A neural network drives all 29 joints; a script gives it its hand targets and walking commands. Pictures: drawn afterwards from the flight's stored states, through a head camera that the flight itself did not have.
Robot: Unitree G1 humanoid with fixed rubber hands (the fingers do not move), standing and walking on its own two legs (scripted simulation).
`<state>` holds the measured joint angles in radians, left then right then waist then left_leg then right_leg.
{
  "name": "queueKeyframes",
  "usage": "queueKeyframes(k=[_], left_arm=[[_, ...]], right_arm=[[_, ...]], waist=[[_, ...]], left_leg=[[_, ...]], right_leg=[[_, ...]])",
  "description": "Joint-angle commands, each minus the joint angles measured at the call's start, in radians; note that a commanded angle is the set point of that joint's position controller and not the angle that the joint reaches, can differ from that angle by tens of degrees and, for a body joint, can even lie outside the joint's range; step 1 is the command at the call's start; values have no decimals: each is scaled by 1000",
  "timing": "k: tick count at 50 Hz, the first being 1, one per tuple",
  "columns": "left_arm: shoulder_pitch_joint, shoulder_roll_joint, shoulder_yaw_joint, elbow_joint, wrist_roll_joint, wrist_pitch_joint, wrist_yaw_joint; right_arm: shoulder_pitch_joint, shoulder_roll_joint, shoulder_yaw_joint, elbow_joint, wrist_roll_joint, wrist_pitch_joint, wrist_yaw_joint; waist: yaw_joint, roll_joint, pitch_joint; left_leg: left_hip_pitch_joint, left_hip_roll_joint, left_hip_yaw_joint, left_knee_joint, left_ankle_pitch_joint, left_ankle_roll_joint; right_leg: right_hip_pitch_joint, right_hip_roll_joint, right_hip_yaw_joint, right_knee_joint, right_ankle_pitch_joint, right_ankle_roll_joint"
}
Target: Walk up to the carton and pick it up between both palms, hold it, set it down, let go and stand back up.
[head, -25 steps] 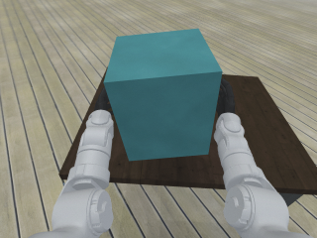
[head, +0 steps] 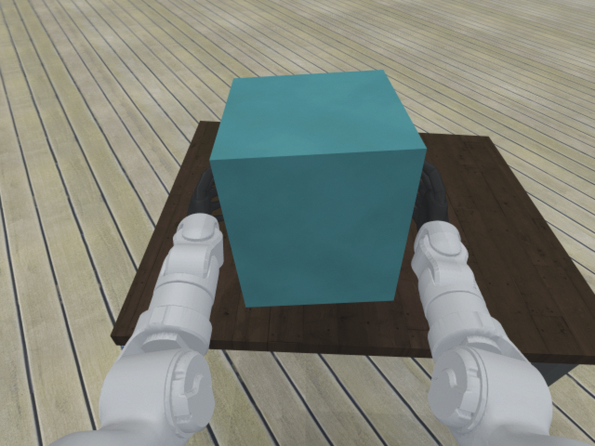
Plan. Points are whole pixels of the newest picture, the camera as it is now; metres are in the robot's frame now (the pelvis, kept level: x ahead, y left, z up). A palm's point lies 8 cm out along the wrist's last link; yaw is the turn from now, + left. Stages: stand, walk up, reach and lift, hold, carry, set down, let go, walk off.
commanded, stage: set down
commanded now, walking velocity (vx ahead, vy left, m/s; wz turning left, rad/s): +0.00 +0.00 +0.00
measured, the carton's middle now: (313, 189) +0.48 -0.03 +0.12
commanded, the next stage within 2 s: none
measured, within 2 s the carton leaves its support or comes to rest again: rests again in 1.82 s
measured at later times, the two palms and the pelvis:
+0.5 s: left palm (207, 225) +0.43 +0.13 +0.09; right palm (421, 225) +0.42 -0.19 +0.11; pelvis +0.01 +0.00 +0.00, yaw +0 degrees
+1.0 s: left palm (213, 237) +0.43 +0.13 +0.06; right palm (417, 239) +0.42 -0.19 +0.07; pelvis +0.01 +0.00 +0.00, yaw +0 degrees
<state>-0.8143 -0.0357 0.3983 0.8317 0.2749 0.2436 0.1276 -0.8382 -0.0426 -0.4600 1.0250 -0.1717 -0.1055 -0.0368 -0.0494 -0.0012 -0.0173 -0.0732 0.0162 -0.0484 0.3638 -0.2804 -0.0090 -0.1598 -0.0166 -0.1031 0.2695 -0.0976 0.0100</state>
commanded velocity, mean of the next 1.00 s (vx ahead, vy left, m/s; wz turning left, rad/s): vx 0.00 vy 0.00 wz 0.00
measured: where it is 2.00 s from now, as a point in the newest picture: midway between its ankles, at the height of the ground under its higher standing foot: outside the picture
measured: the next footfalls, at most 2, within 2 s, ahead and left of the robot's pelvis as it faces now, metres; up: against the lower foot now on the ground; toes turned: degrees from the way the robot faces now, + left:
none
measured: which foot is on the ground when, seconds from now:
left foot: down 0.00-1.00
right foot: down 0.00-1.00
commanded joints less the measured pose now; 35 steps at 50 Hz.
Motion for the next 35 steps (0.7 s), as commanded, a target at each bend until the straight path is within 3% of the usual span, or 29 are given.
queueKeyframes(k=[1, 13, 35], left_arm=[[-775, -485, -282, -177, -68, -126, -163], [-792, -501, -311, -148, -100, -183, -149], [-806, -461, -233, -6, -87, -264, -158]], right_arm=[[-658, 455, 266, -116, -44, -42, 178], [-649, 464, 251, -107, -80, -64, 184], [-636, 476, 161, -47, -177, -80, 214]], waist=[[2, 16, -608], [-15, 18, -709], [-14, 21, -763]], left_leg=[[-102, -37, 97, -30, 517, -98], [-115, -28, 92, 6, 601, -111], [-226, -24, 101, -1, 548, -96]], right_leg=[[461, 37, -33, 98, 426, 12], [439, 37, -30, 125, 521, 3], [398, 20, -27, 161, 546, 10]])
